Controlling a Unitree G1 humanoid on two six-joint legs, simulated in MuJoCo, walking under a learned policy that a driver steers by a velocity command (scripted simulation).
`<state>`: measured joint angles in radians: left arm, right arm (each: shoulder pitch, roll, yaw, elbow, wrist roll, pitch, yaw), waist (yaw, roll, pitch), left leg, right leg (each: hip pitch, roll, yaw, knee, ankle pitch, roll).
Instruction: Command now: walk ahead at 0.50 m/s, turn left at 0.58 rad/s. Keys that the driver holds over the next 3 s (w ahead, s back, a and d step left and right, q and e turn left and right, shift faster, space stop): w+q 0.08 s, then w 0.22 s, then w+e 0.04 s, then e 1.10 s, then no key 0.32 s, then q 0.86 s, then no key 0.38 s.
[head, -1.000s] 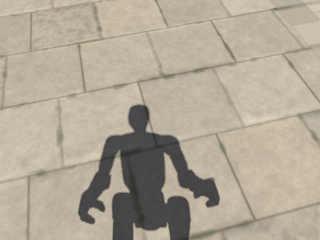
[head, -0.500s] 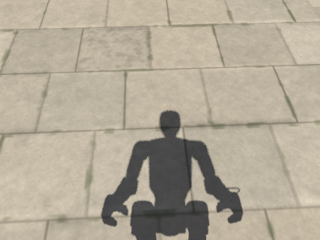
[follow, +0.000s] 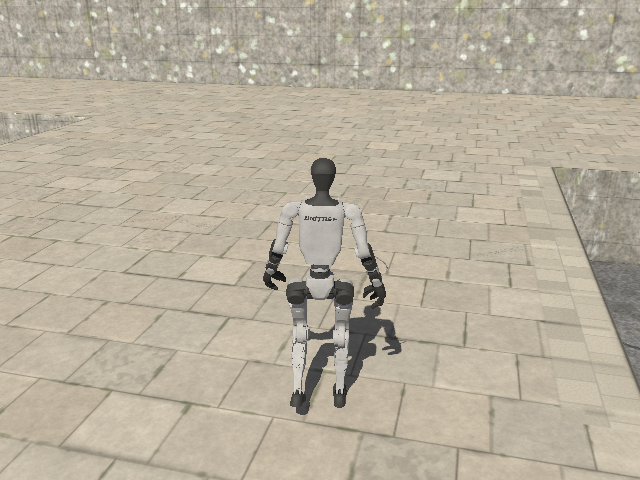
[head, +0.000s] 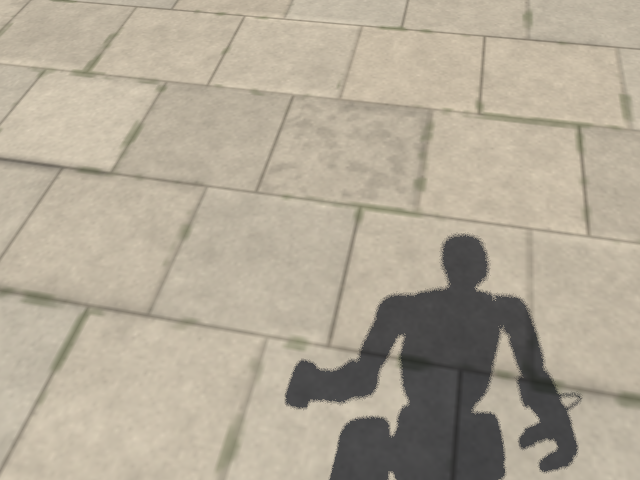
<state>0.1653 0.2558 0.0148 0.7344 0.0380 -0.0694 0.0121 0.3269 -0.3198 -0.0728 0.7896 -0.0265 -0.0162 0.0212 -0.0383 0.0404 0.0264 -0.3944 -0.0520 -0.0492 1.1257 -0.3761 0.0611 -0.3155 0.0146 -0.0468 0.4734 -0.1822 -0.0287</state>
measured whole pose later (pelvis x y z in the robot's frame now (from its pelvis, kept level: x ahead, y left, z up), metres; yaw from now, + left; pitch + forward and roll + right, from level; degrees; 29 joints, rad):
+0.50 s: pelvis +0.24 +0.06 +0.00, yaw +6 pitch +1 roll -1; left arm 0.35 0.24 0.04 0.90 0.01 -0.03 0.00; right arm 0.16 -0.22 -0.02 0.75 -0.02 -0.06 0.00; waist 0.04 -0.02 0.06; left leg -0.30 0.00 0.10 0.47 -0.19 0.06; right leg -0.39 -0.02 0.00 1.11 -0.42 -0.02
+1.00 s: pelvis +0.32 +0.04 +0.00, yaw -10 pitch +1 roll +1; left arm 0.20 0.26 0.07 0.77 0.01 0.04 0.00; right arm 0.18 -0.26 -0.05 0.78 -0.03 0.04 -0.03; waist 0.01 0.03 0.07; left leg -0.47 0.02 0.01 1.09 -0.45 -0.03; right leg -0.34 0.07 0.00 0.49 -0.15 -0.09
